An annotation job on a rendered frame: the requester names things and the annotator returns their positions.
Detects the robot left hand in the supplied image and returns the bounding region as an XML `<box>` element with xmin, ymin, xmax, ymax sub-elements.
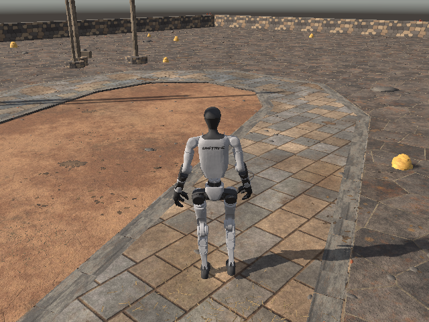
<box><xmin>173</xmin><ymin>191</ymin><xmax>189</xmax><ymax>207</ymax></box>

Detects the left robot upper arm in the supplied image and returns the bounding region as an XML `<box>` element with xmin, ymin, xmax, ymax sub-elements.
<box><xmin>181</xmin><ymin>136</ymin><xmax>199</xmax><ymax>174</ymax></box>

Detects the right robot forearm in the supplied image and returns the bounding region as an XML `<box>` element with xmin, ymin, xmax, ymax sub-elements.
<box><xmin>239</xmin><ymin>163</ymin><xmax>251</xmax><ymax>188</ymax></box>

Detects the robot right hand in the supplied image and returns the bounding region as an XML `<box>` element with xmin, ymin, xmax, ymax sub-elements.
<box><xmin>237</xmin><ymin>185</ymin><xmax>252</xmax><ymax>200</ymax></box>

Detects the right robot upper arm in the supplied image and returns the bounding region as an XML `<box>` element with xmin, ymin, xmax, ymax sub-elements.
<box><xmin>227</xmin><ymin>136</ymin><xmax>245</xmax><ymax>172</ymax></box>

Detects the humanoid robot torso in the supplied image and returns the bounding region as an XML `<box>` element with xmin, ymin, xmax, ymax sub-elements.
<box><xmin>198</xmin><ymin>133</ymin><xmax>229</xmax><ymax>201</ymax></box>

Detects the right robot thigh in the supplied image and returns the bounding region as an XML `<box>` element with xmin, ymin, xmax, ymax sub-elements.
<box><xmin>224</xmin><ymin>186</ymin><xmax>237</xmax><ymax>231</ymax></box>

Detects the left robot forearm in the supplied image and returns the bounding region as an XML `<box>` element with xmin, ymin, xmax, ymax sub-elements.
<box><xmin>174</xmin><ymin>164</ymin><xmax>188</xmax><ymax>193</ymax></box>

